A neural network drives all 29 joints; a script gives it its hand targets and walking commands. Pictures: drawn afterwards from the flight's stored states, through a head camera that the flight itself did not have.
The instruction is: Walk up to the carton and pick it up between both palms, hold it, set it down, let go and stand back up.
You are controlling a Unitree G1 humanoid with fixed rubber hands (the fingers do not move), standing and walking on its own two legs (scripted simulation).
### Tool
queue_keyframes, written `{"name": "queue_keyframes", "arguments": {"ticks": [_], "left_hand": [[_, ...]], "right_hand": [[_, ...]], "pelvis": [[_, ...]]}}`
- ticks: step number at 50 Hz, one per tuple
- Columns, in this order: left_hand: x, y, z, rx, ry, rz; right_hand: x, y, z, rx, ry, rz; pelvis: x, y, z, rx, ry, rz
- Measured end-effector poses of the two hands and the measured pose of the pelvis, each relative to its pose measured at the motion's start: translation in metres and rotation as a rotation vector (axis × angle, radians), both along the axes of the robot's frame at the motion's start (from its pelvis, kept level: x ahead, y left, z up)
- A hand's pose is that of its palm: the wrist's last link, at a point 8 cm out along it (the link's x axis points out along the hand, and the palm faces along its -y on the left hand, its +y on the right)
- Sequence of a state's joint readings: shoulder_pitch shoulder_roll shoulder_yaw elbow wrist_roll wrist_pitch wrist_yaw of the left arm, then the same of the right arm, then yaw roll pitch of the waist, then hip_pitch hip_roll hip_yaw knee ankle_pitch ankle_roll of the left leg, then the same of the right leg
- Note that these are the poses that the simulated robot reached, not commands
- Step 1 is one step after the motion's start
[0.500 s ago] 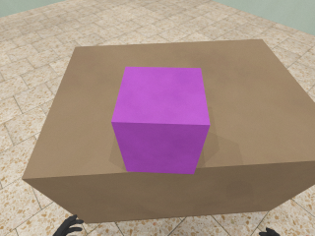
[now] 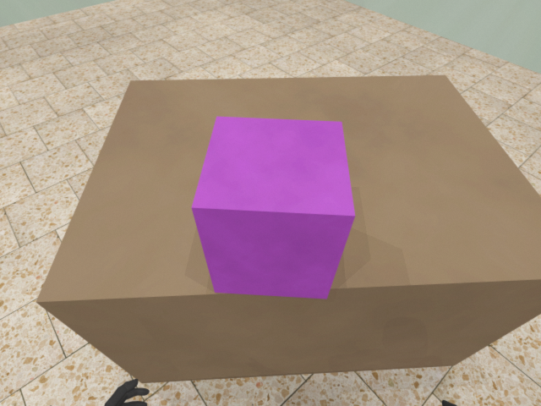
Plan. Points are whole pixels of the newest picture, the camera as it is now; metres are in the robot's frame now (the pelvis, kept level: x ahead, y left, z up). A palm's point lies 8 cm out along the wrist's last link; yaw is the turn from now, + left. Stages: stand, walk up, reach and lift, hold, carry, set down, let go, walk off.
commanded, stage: walk up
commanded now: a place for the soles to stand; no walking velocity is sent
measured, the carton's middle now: (274, 212) +0.43 +0.02 +0.02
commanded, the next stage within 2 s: reach and lift in 0.78 s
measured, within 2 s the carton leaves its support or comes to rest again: neither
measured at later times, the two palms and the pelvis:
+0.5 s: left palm out of the picture +0.09 +0.24 -0.10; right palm out of the picture +0.08 -0.29 -0.10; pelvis +0.01 -0.02 +0.00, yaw +2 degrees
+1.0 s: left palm (114, 399) +0.15 +0.25 -0.09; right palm (459, 405) +0.16 -0.27 -0.10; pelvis -0.01 -0.02 -0.01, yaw +3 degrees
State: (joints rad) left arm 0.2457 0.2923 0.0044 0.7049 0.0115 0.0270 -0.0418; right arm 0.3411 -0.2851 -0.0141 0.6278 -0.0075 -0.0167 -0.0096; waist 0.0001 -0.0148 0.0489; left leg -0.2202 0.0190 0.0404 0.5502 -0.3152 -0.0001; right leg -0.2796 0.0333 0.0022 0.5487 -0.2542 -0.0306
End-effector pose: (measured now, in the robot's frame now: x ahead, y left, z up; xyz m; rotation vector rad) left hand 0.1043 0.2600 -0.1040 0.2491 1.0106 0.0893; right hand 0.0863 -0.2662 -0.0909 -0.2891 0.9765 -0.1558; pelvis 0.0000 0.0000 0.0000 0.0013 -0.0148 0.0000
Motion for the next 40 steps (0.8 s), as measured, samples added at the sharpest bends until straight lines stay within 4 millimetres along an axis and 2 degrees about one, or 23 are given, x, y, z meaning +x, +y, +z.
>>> {"name": "queue_keyframes", "arguments": {"ticks": [10,25,40], "left_hand": [[0.001,-0.009,0.014,0.033,-0.047,0.028],[-0.010,-0.018,0.004,0.013,0.000,0.060],[-0.016,-0.008,0.003,0.024,0.005,0.093]], "right_hand": [[0.011,-0.009,-0.008,0.032,-0.023,0.017],[-0.005,-0.022,-0.010,0.004,0.063,0.014],[0.021,-0.011,-0.009,0.011,0.026,0.054]], "pelvis": [[0.000,-0.014,0.000,0.006,-0.008,0.015],[0.005,-0.022,0.002,0.005,0.003,0.042],[0.007,-0.019,0.001,-0.001,0.000,0.066]]}}
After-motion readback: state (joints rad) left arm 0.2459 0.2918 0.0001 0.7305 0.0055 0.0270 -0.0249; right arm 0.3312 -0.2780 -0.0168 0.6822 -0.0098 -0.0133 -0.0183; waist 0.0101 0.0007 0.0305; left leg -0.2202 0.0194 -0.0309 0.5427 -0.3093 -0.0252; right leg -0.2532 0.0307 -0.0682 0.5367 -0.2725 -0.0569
